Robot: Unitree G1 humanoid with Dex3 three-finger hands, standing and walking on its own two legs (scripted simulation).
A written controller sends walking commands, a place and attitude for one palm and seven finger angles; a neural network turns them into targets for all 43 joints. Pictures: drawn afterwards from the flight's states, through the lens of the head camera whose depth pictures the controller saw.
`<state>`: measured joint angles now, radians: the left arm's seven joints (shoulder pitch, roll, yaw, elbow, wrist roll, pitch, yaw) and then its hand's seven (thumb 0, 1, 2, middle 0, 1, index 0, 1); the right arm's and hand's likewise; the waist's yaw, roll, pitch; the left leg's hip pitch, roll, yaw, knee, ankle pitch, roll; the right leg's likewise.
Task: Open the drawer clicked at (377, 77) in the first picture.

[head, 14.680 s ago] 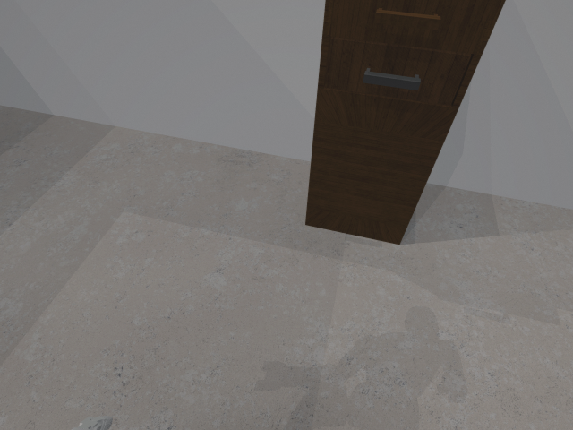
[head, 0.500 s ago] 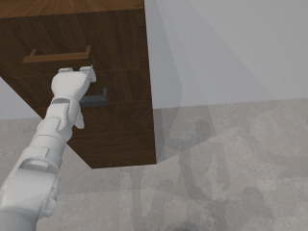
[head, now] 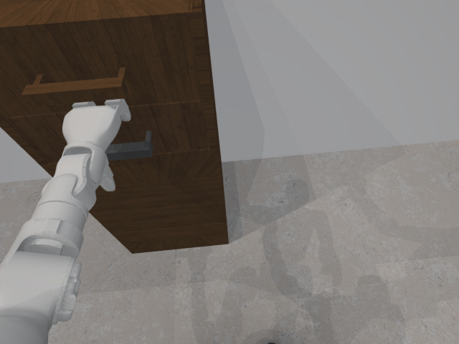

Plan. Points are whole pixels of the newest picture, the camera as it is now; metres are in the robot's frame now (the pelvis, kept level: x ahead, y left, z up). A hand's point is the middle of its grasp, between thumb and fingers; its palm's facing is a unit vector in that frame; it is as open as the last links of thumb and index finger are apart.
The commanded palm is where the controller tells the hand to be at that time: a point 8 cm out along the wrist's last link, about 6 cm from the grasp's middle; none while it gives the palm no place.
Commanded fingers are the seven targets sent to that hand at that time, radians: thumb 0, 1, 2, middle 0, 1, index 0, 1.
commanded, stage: move the hooked fingers above the handle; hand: left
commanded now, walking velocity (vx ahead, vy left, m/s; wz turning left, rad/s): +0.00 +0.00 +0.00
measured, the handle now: (115, 144) +0.51 +0.26 +0.01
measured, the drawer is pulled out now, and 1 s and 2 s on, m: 0.00 0.00 0.00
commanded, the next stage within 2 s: lower the fingers behind the handle in 0.32 s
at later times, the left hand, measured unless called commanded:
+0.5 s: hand (107, 140) +0.47 +0.24 +0.07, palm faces +0.00 +0.01 -1.00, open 13.6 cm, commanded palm +0.44 +0.24 +0.12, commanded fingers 0.00 -0.50 0.30 -0.30 -1.20 -0.30 -1.20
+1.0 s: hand (109, 156) +0.46 +0.25 +0.03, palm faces -0.02 +0.01 -1.00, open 13.8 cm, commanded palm +0.44 +0.25 +0.08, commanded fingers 0.00 -0.50 0.30 -0.30 -1.20 -0.30 -1.20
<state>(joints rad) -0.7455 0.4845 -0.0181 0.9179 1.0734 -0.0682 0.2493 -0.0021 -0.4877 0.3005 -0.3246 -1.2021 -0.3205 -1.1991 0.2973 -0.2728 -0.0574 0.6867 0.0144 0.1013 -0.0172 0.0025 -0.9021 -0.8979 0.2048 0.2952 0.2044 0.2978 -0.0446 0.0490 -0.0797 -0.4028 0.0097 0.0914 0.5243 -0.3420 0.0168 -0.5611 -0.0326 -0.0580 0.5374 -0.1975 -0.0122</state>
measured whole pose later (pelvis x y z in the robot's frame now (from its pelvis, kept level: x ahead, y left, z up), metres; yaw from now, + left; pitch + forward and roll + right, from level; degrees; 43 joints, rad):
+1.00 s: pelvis -0.01 +0.00 -0.01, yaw +1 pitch +17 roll +0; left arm -0.79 0.50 -0.02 1.03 1.10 -0.09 0.33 0.00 -0.49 0.30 -0.32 -1.20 -0.32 -1.20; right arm 0.32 -0.28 -0.07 0.71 -0.01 0.08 -0.01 0.00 -0.90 -0.90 0.21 0.30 0.21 0.30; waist -0.07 0.04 -0.10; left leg -0.55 0.01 0.08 0.63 -0.38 0.02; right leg -0.69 -0.04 -0.07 0.61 -0.22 -0.01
